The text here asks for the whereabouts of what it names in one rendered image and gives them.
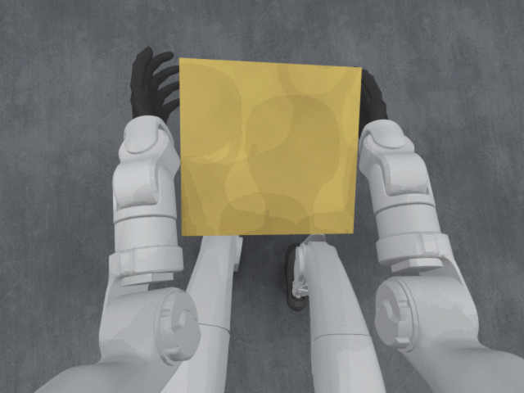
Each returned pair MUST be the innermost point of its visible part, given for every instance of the right robot hand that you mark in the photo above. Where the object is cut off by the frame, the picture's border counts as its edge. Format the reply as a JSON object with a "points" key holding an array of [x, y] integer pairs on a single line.
{"points": [[372, 107]]}

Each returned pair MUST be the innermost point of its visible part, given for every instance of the robot right upper arm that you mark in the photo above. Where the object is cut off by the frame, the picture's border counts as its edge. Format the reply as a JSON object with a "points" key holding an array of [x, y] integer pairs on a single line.
{"points": [[432, 321]]}

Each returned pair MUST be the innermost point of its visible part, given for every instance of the robot thigh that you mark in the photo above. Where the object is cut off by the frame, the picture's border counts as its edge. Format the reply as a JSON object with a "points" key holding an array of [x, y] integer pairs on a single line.
{"points": [[210, 287], [343, 358]]}

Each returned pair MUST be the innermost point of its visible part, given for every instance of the carton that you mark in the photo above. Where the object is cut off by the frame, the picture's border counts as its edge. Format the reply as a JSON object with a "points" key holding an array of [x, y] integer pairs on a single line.
{"points": [[267, 148]]}

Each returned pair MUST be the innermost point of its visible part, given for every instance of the left robot hand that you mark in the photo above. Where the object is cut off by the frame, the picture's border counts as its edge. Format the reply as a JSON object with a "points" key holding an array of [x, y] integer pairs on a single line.
{"points": [[145, 98]]}

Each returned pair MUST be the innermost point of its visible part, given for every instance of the robot left thigh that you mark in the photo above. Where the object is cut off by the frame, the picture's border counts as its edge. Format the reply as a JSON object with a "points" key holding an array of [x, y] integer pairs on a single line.
{"points": [[210, 287]]}

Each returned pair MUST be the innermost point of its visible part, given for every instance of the robot left upper arm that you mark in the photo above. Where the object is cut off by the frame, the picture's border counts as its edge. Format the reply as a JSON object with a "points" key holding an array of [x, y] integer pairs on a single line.
{"points": [[144, 338]]}

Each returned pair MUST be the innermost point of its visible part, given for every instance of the robot right forearm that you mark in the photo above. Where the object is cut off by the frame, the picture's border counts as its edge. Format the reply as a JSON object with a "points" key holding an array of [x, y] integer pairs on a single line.
{"points": [[410, 239]]}

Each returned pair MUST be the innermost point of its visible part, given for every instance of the robot left forearm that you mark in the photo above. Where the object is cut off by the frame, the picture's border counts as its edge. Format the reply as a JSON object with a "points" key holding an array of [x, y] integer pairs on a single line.
{"points": [[144, 210]]}

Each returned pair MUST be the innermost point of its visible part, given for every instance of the robot right thigh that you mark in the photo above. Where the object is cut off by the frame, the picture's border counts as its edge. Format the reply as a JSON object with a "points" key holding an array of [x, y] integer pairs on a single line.
{"points": [[343, 358]]}

